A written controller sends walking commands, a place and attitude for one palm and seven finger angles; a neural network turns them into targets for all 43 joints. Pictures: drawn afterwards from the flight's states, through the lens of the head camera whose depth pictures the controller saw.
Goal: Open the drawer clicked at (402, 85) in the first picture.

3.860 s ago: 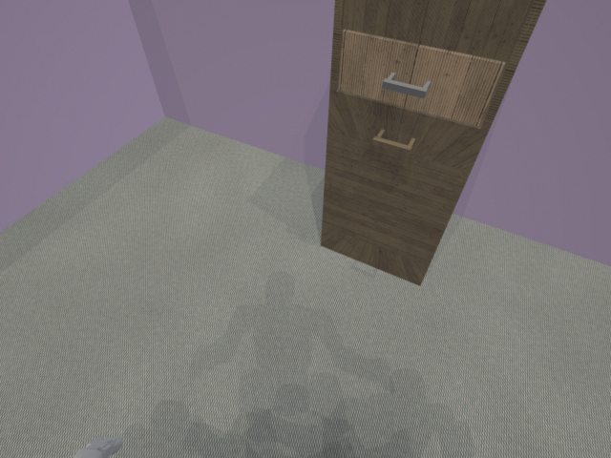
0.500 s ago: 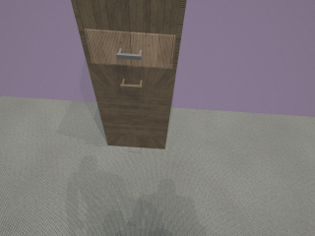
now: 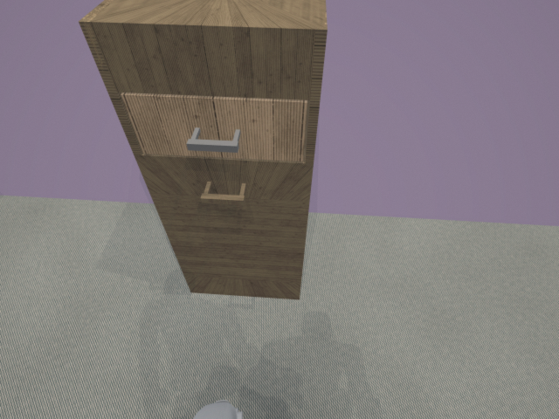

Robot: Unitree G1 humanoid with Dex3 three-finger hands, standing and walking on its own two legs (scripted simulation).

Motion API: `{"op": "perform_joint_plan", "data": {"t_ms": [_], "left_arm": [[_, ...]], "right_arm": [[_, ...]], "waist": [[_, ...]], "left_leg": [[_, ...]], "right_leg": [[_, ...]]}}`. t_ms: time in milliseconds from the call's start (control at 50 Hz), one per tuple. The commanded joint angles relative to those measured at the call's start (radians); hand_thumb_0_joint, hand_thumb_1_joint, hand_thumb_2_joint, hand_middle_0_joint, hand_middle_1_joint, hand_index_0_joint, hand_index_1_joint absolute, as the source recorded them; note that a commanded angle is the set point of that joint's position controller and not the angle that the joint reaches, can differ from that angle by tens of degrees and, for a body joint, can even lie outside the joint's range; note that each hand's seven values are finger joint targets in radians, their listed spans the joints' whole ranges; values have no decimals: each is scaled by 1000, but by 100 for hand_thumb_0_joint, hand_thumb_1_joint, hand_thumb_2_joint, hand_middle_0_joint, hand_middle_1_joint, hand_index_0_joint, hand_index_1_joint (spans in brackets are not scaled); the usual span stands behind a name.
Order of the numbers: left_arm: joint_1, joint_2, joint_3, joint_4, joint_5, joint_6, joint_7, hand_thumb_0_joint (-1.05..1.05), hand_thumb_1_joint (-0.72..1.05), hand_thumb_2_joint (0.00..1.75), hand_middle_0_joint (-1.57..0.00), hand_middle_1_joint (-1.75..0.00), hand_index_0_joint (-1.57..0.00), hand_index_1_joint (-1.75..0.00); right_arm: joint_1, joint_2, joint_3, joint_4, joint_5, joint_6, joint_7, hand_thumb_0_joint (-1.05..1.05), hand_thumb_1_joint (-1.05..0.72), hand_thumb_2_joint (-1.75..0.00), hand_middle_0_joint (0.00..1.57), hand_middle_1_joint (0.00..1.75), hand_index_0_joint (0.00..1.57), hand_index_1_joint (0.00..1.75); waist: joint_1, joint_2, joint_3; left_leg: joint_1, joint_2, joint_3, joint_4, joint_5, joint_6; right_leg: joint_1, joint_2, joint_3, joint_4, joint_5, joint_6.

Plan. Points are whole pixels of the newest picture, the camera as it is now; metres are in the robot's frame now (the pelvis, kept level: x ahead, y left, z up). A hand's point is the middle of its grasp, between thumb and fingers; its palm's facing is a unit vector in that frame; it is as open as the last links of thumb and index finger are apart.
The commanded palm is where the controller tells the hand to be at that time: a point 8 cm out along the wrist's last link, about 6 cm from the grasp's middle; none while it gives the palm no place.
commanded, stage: take the last steps up to it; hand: left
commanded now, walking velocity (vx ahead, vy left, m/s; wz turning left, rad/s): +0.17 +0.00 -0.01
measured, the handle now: (215, 139) +0.64 +0.18 +0.02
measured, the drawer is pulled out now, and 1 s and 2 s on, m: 0.00 0.00 0.00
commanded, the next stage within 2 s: come to a stop and stand still in 0.04 s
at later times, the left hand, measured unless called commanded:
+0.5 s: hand (170, 390) +0.20 +0.21 -0.17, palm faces +0.01 -0.97 -0.26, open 7.3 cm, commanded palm none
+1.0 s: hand out of the picture +0.11 +0.20 -0.19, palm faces +0.09 -0.97 -0.21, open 7.3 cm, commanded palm none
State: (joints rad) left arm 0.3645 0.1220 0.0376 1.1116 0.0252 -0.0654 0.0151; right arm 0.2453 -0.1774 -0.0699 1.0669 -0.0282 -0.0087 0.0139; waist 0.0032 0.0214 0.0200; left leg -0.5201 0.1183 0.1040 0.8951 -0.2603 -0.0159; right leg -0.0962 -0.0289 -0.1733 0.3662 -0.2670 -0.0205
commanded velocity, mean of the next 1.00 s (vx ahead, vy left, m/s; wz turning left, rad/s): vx -0.07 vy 0.02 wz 0.00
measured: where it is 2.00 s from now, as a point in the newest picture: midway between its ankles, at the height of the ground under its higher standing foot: outside the picture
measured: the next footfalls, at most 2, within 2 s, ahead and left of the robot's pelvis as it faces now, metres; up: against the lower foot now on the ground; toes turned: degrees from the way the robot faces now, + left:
left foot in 0.14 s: +0.19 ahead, +0.14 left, +0.00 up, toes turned +9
right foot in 0.54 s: +0.14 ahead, -0.11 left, +0.00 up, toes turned -4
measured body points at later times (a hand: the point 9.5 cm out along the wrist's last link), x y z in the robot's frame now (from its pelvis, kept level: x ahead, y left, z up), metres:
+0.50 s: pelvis +0.11 +0.01 -0.01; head +0.14 +0.00 +0.44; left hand +0.20 +0.26 -0.15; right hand +0.17 -0.23 -0.17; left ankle +0.15 +0.14 -0.74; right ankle +0.13 -0.11 -0.73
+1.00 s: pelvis +0.07 +0.01 -0.01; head +0.10 +0.02 +0.44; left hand +0.11 +0.25 -0.17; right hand +0.12 -0.24 -0.16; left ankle +0.04 +0.13 -0.75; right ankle +0.13 -0.11 -0.74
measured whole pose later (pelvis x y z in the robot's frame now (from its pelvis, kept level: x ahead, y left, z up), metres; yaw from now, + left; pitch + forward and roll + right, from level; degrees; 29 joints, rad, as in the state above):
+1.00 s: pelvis +0.07 +0.01 -0.01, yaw +1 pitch +0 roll +0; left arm 0.21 0.19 0.05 1.03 0.01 0.04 0.02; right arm 0.23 -0.18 -0.05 1.03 -0.02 0.02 -0.01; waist 0.02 -0.02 0.04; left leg -0.18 0.03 0.04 0.49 -0.32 0.00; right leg -0.35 -0.07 -0.11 0.52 -0.18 0.00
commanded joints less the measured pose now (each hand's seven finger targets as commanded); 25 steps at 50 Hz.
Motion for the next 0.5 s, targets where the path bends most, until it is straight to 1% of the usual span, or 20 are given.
{"op": "perform_joint_plan", "data": {"t_ms": [0,40,60,80,100,120,140,160,180,200,220,260,300,320,360,400,420,440,460,480], "left_arm": [[57,144,21,-8,4,-18,7,0,90,90,-20,-30,-20,-30],[44,153,27,-2,4,-10,7,0,90,90,-20,-30,-20,-30],[37,156,29,-1,0,-5,6,0,90,90,-20,-30,-20,-30],[43,145,27,2,-4,0,5,0,90,90,-20,-30,-20,-30],[84,108,21,0,-10,4,0,0,90,90,-20,-30,-20,-30],[114,61,11,-15,-17,9,-4,0,90,90,-20,-30,-20,-30],[81,80,8,-33,-11,14,4,0,90,90,-20,-30,-20,-30],[46,54,5,-25,-14,26,12,0,90,90,-20,-30,-20,-30],[30,53,5,-15,-13,37,13,0,90,90,-20,-30,-20,-30],[34,46,2,-6,-11,49,10,0,90,90,-20,-30,-20,-30],[42,48,1,2,-13,59,9,0,90,90,-20,-30,-20,-30],[45,61,7,-17,-11,85,10,0,90,90,-20,-30,-20,-30],[13,78,21,-60,-1,102,12,0,90,90,-20,-30,-20,-30],[3,82,24,-77,0,104,12,0,90,90,-20,-30,-20,-30],[-28,86,32,-112,0,108,10,0,90,90,-20,-30,-20,-30],[-44,86,34,-135,-3,105,10,0,90,90,-20,-30,-20,-30],[-49,95,33,-145,-2,100,10,0,90,90,-20,-30,-20,-30],[-41,96,35,-146,-3,96,9,0,90,90,-20,-30,-20,-30],[-17,107,37,-144,-2,89,9,0,90,90,-20,-30,-20,-30],[-7,138,40,-145,2,80,11,0,90,90,-20,-30,-20,-30]], "right_arm": [[-58,4,21,-74,5,-25,16,0,-90,-90,20,30,20,30],[-31,-12,21,-70,6,-32,13,0,-90,-90,20,30,20,30],[18,-24,19,-52,3,-37,7,0,-90,-90,20,30,20,30],[109,-56,13,-20,-2,-44,0,0,-90,-90,20,30,20,30],[211,-137,-2,4,-11,-53,-15,0,-90,-90,20,30,20,30],[276,-238,-21,13,-6,-48,-26,0,-90,-90,20,30,20,30],[252,-227,-8,8,2,-36,-35,0,-90,-90,20,30,20,30],[155,-201,-1,-11,3,-33,-47,0,-90,-90,20,30,20,30],[60,-143,14,-29,4,-30,-52,0,-90,-90,20,30,20,30],[-7,-111,27,-38,5,-31,-56,0,-90,-90,20,30,20,30],[-34,-98,30,-36,7,-31,-60,0,-90,-90,20,30,20,30],[-36,-134,13,-35,11,-17,-65,0,-90,-90,20,30,20,30],[-25,-147,-9,-45,9,-3,-67,0,-90,-90,20,30,20,30],[-34,-149,-13,-50,7,-1,-67,0,-90,-90,20,30,20,30],[-61,-162,-23,-68,2,5,-63,0,-90,-90,20,30,20,30],[-87,-169,-31,-84,-3,11,-57,0,-90,-90,20,30,20,30],[-88,-164,-31,-89,-3,14,-53,0,-90,-90,20,30,20,30],[-97,-169,-34,-93,-3,18,-49,0,-90,-90,20,30,20,30],[-108,-167,-35,-99,0,23,-43,0,-90,-90,20,30,20,30],[-97,-146,-34,-102,4,27,-36,0,-90,-90,20,30,20,30]], "waist": [[13,-146,70],[-7,-141,65],[-32,-113,44],[-68,-56,-8],[-92,99,-99],[-91,331,-157],[-91,241,-150],[-65,242,-97],[-37,186,-22],[-6,138,11],[7,76,13],[3,86,-45],[-9,92,-61],[-4,81,-65],[-2,129,-74],[3,174,-80],[4,162,-76],[16,169,-82],[33,148,-86],[39,76,-87]], "left_leg": [[40,-7,22,-176,49,12],[140,-22,31,-254,63,27],[232,-48,53,-321,98,30],[375,-56,52,-390,149,33],[567,77,-102,-440,251,78],[667,305,-377,-516,402,173],[588,346,-404,-573,394,216],[468,339,-379,-593,425,215],[351,301,-302,-598,485,204],[287,268,-225,-595,553,186],[279,248,-173,-583,630,175],[330,245,-138,-556,701,187],[339,252,-138,-546,702,200],[348,256,-135,-537,712,203],[336,245,-112,-522,681,192],[330,232,-106,-503,635,177],[317,220,-107,-493,605,169],[302,205,-99,-473,546,152],[277,178,-77,-439,442,123],[246,124,-52,-368,302,79]], "right_leg": [[-42,-241,139,-130,298,-110],[-55,-236,131,-79,290,-99],[-65,-207,103,-5,315,-82],[-90,-169,76,147,340,-61],[-209,-97,36,363,185,-20],[-373,10,-2,634,-303,17],[-389,8,88,747,-383,7],[-389,-34,136,785,-326,13],[-353,-71,164,744,-274,25],[-304,-87,167,668,-247,39],[-270,-87,159,606,-216,48],[-262,-66,139,549,-200,54],[-289,-46,132,570,-185,51],[-304,-41,135,580,-180,49],[-296,-37,138,551,-160,44],[-264,-34,131,461,-133,35],[-235,-25,117,408,-113,32],[-192,-24,111,328,-56,31],[-135,-22,95,230,40,34],[-80,-45,118,103,154,35]]}}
